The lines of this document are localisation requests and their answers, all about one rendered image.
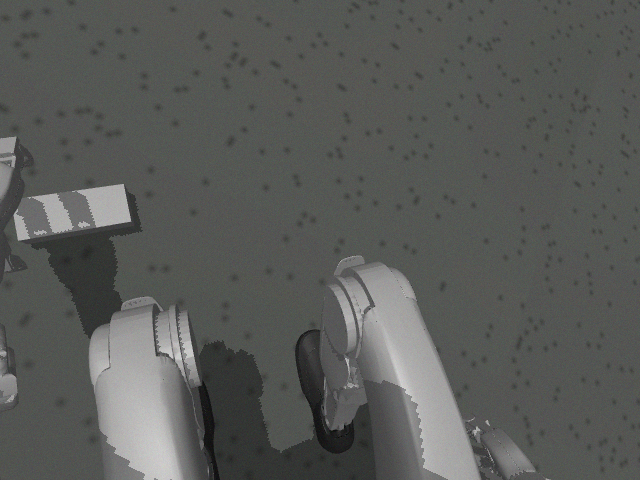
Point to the left robot foot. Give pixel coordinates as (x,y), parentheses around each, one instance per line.
(209,432)

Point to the small box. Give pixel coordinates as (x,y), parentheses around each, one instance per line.
(67,214)

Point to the right robot hand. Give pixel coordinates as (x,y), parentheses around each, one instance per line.
(500,458)

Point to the left robot hand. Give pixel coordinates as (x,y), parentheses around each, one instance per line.
(13,157)

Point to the right robot foot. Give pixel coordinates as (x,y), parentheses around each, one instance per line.
(311,378)

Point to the left robot arm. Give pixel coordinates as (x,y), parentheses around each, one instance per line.
(8,379)

